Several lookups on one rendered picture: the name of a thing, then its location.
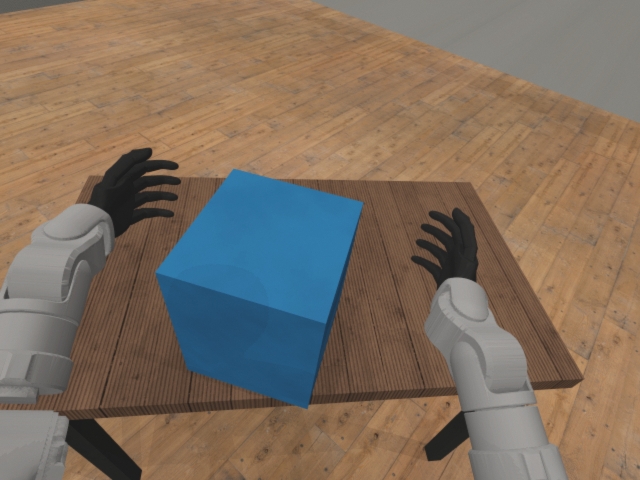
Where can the carton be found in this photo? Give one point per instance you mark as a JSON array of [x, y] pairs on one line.
[[253, 285]]

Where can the robot left upper arm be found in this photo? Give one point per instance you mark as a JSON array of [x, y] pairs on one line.
[[32, 445]]

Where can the left robot forearm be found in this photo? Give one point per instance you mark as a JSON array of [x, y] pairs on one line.
[[42, 300]]

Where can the robot right hand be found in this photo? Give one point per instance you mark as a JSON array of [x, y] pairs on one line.
[[460, 260]]

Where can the robot left hand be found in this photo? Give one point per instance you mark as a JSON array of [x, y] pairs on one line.
[[117, 193]]

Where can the right robot forearm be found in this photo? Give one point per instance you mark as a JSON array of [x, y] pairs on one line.
[[489, 368]]

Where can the table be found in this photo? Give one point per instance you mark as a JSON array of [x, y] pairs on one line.
[[128, 361]]

